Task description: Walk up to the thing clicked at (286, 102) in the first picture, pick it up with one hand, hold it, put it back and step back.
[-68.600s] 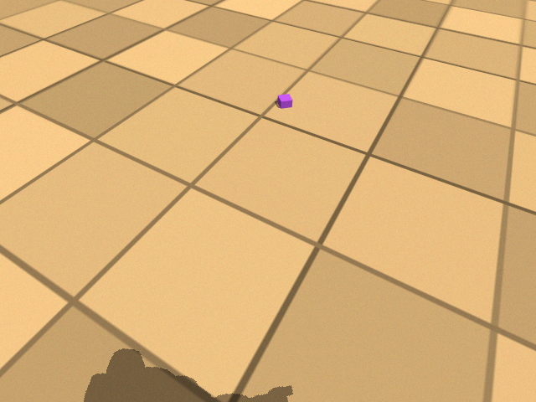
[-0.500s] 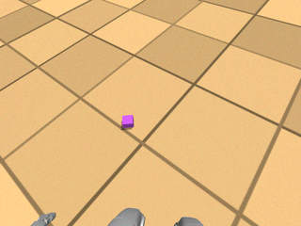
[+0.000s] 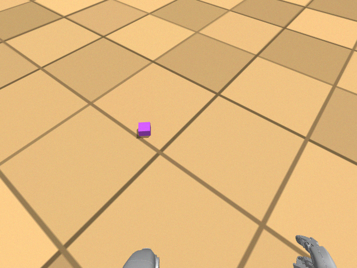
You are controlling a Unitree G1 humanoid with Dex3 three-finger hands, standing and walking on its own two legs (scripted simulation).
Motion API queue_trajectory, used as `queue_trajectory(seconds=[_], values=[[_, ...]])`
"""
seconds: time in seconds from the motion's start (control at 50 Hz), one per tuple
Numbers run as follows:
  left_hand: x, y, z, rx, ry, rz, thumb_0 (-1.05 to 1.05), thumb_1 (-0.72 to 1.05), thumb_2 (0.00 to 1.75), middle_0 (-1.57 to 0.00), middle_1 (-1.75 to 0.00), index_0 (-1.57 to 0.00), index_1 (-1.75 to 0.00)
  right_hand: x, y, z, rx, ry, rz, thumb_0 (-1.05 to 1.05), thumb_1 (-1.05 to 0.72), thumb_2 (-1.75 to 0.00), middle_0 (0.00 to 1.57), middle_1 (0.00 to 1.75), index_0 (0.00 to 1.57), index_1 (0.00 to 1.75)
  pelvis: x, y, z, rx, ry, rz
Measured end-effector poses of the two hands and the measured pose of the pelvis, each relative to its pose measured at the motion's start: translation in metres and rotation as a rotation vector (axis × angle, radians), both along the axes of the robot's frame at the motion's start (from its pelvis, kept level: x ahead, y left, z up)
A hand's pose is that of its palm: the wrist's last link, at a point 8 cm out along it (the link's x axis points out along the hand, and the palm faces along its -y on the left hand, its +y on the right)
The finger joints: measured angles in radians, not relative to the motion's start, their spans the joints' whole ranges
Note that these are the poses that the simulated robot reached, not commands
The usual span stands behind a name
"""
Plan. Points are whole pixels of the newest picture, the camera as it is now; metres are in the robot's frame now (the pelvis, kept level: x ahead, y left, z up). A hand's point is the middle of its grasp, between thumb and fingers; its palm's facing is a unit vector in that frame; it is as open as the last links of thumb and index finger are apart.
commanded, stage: step back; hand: left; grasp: from above
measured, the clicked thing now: (144, 129) +1.03 +0.27 -0.73
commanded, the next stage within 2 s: stand in 0.90 s
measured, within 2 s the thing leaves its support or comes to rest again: neither
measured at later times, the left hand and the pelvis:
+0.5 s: hand out of the picture +0.07 +0.30 -0.14, palm faces +0.00 -0.93 -0.38, open 7.4 cm; pelvis +0.00 +0.02 +0.01, yaw +1 degrees
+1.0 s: hand (76, 257) +0.15 +0.26 -0.14, palm faces +0.05 -0.95 -0.32, open 7.4 cm; pelvis +0.05 +0.01 +0.02, yaw +3 degrees
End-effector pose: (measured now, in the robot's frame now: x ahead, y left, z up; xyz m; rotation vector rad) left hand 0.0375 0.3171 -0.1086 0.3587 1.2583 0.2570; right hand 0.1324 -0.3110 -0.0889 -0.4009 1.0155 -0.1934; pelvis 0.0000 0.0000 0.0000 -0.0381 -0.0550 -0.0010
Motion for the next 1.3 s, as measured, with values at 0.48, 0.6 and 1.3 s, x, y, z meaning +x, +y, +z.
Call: queue_trajectory(seconds=[0.48, 0.6, 1.3], values=[[0.016, 0.023, 0.011, -0.026, -0.059, -0.017, 0.01, 0.91, 0.89, -0.2, -0.3, -0.2, -0.3, -0.083, 0.024, 0.001, 0.031, 0.159, -0.075, 0.01, -0.9, -0.9, 0.21, 0.3, 0.21, 0.31, 0.002, 0.018, 0.015, 0.049, 0.007, 0.026], [0.052, 0.006, 0.01, -0.006, -0.114, -0.031, 0.01, 0.91, 0.89, -0.2, -0.3, -0.2, -0.3, -0.069, 0.001, -0.013, 0.024, 0.171, -0.093, 0.0, -0.9, -0.9, 0.21, 0.3, 0.21, 0.31, 0.015, 0.002, 0.005, 0.05, -0.001, 0.026], [0.084, -0.01, 0.014, -0.076, -0.073, 0.014, 0.01, 0.91, 0.89, -0.2, -0.3, -0.2, -0.3, 0.037, 0.034, 0.005, 0.064, 0.094, -0.013, 0.0, -0.91, -0.9, 0.2, 0.3, 0.21, 0.3, 0.051, 0.011, 0.026, 0.039, 0.006, 0.05]])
